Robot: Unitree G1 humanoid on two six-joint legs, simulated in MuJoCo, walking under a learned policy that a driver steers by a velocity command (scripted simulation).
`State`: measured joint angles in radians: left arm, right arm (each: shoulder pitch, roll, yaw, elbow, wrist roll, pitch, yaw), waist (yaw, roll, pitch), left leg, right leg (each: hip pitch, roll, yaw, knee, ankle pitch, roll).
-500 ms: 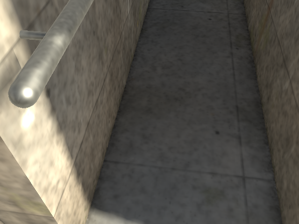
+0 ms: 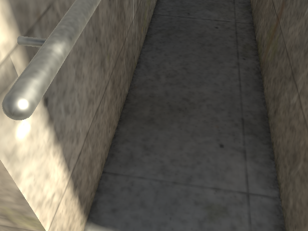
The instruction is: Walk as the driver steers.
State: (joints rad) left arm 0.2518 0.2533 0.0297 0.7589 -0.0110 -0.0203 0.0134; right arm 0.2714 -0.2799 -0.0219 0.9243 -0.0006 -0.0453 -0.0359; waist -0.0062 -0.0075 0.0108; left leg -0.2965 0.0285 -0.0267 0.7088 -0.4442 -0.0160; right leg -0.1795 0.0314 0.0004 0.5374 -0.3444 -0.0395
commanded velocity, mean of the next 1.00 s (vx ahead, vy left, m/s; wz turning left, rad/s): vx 0.44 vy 0.00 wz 0.00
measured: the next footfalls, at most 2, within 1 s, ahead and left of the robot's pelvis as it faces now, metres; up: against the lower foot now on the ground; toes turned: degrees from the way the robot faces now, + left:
right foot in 0.52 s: +0.35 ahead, -0.16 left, +0.00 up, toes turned -2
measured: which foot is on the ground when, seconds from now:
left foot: down 0.00-0.52, up 0.54-1.00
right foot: down 0.00-0.06, up 0.08-0.50, down 0.52-1.00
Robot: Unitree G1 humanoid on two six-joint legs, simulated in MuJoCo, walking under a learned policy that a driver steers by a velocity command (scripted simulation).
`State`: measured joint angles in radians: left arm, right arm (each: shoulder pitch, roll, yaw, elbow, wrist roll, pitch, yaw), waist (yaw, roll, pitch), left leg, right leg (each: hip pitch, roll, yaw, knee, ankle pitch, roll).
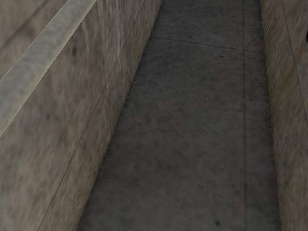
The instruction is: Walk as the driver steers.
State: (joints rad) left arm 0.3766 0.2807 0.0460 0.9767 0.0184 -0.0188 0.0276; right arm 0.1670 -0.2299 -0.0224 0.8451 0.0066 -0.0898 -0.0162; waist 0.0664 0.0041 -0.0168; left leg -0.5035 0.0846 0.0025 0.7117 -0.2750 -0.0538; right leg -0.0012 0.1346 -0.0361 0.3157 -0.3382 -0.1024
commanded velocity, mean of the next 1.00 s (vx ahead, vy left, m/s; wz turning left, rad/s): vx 0.50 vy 0.00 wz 0.00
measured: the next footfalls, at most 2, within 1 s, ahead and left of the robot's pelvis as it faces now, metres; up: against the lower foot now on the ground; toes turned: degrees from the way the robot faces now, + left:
left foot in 0.04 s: +0.13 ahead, +0.12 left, +0.00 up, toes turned +2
right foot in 0.50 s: +0.42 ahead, -0.24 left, +0.00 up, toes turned -1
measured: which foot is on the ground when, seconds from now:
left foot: up 0.00-0.02, down 0.04-0.50, up 0.52-1.00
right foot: down 0.00-0.04, up 0.06-0.48, down 0.50-1.00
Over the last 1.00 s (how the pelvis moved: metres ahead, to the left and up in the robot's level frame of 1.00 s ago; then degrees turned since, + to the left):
0.42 -0.10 0.00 -2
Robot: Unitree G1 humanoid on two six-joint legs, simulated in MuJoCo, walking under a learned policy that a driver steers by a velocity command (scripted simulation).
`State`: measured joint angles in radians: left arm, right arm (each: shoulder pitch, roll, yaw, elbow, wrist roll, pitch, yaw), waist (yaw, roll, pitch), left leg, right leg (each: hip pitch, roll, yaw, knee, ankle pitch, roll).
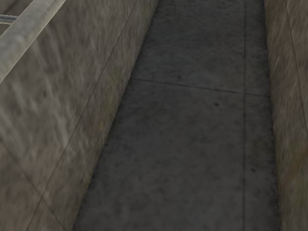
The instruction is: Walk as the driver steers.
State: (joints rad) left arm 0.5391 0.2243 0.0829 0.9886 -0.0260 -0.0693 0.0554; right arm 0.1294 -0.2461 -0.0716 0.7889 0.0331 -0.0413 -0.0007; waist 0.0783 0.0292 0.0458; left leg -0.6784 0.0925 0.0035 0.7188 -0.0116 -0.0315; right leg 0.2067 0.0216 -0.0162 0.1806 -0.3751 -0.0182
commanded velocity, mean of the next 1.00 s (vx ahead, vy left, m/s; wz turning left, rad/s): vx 0.27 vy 0.00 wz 0.00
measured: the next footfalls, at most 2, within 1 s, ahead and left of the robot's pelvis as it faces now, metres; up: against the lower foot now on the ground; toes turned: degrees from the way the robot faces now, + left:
left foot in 0.08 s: +0.25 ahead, +0.13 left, +0.00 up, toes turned +1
right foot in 0.60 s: +0.57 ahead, -0.15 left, +0.00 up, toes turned +0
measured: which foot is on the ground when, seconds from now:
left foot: up 0.00-0.06, down 0.08-0.60, up 0.62-0.88, down 0.90-1.00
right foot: down 0.00-0.10, up 0.12-0.58, down 0.60-1.00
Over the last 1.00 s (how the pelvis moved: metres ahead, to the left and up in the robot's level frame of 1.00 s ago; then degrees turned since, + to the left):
0.56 -0.13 0.00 0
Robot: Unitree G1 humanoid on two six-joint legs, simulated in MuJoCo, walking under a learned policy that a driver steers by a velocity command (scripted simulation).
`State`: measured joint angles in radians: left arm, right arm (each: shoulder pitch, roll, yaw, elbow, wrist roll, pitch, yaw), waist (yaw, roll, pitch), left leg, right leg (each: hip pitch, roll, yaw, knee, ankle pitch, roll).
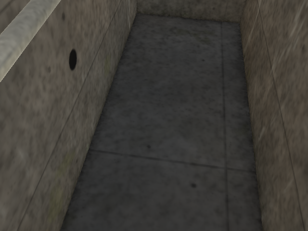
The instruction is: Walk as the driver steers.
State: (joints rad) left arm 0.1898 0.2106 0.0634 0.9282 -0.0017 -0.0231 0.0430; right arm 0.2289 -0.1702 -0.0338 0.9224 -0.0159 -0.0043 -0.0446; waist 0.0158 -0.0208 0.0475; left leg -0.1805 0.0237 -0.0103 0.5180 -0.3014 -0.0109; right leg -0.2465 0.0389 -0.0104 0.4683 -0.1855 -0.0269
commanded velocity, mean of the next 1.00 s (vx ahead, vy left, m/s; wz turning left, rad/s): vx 0.18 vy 0.00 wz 0.00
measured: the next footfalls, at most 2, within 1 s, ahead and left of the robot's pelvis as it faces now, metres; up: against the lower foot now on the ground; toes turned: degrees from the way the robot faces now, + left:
right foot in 0.74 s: +0.17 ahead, -0.14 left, +0.00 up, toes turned -2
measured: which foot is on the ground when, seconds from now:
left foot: down 0.00-0.76, up 0.78-1.00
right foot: down 0.00-0.52, up 0.54-0.72, down 0.74-1.00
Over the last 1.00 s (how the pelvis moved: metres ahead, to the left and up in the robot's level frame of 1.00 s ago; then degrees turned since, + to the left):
0.48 -0.05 0.01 0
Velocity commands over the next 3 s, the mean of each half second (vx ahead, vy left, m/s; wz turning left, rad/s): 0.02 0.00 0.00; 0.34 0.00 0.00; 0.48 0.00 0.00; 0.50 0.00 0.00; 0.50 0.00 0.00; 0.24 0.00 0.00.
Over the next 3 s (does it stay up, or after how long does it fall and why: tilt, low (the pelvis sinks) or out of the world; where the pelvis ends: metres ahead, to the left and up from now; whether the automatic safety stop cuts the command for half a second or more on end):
stays up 1.39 -0.16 -0.01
